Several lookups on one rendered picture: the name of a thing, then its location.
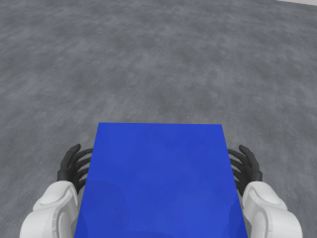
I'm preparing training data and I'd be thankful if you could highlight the robot right forearm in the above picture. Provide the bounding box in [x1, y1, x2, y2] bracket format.
[242, 181, 303, 238]

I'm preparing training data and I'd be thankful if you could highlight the carton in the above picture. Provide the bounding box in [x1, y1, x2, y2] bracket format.
[73, 122, 248, 238]

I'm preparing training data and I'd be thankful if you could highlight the robot left forearm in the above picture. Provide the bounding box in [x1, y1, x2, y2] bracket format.
[19, 180, 78, 238]

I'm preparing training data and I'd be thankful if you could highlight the robot right hand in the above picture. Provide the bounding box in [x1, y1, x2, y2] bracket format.
[227, 145, 263, 197]

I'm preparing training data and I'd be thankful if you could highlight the robot left hand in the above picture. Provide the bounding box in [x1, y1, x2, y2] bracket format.
[57, 144, 93, 195]

